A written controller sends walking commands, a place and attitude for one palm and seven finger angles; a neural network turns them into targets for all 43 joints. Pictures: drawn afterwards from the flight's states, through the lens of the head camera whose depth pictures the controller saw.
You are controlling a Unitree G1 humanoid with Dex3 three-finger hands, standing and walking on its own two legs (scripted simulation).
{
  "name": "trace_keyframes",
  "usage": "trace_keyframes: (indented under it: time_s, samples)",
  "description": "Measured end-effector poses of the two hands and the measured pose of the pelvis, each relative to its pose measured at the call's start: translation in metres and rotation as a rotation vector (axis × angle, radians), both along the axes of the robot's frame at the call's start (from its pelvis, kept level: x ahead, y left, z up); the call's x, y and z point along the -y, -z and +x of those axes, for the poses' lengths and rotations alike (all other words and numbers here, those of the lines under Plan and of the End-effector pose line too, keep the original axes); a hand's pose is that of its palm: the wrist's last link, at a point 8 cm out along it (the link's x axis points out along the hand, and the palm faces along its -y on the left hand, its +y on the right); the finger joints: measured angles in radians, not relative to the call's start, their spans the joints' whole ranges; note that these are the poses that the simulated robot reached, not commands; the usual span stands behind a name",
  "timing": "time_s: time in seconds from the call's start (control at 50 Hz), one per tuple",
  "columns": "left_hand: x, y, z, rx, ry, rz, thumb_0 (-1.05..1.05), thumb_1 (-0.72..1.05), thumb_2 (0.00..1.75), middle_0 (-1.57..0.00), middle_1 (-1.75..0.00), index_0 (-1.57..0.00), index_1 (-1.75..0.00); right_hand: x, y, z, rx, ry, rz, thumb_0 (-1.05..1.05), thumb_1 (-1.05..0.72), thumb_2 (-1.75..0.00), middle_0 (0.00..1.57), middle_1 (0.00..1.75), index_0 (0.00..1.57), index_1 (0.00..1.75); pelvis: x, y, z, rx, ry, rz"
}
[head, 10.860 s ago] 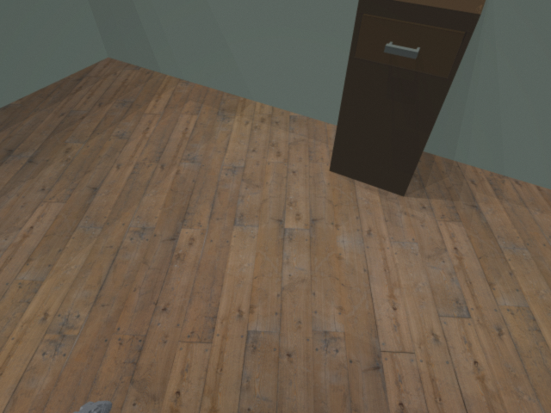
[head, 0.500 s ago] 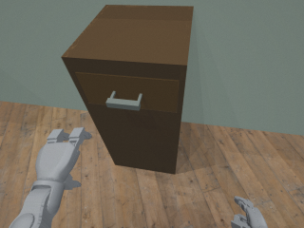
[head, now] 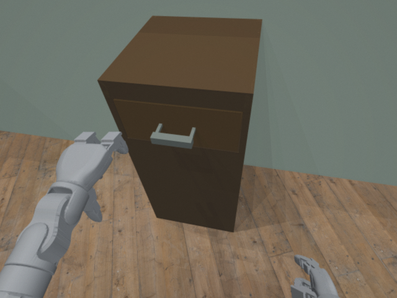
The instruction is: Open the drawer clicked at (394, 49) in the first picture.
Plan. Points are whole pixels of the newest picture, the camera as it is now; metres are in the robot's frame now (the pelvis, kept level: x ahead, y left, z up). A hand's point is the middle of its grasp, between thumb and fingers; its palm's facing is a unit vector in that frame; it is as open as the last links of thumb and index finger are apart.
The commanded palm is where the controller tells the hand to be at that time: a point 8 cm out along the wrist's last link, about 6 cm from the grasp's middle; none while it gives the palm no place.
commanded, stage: raise the hand with hooked fingers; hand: left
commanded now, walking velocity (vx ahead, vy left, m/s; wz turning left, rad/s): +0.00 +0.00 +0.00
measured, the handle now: (174, 134) +0.55 +0.15 -0.03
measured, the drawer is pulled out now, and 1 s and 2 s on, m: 0.00 0.00 0.00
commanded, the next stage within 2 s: move the hooked fingers above the handle in 0.28 s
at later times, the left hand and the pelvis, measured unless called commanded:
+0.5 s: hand (99, 183) +0.30 +0.24 +0.08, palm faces +0.01 -0.09 -1.00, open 13.8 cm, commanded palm +0.28 +0.24 +0.13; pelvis -0.01 +0.01 +0.00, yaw +0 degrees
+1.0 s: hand (133, 163) +0.37 +0.20 +0.05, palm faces -0.02 -0.06 -1.00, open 13.8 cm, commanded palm +0.35 +0.20 +0.12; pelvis +0.00 +0.00 -0.01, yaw -1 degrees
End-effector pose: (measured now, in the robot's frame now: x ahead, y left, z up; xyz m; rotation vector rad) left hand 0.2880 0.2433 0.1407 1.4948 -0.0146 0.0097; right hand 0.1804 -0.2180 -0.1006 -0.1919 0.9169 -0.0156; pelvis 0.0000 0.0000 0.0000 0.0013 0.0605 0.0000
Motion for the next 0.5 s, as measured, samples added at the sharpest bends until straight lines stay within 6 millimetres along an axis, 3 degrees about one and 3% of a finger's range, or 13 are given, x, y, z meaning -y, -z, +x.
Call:
trace_keyframes:
  time_s: [0.24,0.5]
  samples:
    - [0.000,0.014,-0.014,0.001,0.045,-0.012,-0.01,-0.49,0.30,-0.32,-1.20,-0.32,-1.20,0.012,0.008,-0.031,-0.072,0.037,-0.036,0.01,-0.90,-0.90,0.20,0.30,0.20,0.30,-0.005,0.000,-0.007,-0.006,0.003,-0.003]
    - [-0.003,0.012,-0.010,0.000,0.010,-0.011,-0.01,-0.49,0.30,-0.32,-1.20,-0.32,-1.20,0.000,0.004,-0.023,-0.025,0.033,-0.009,0.01,-0.90,-0.90,0.20,0.30,0.20,0.30,-0.007,0.000,-0.010,0.001,0.003,-0.004]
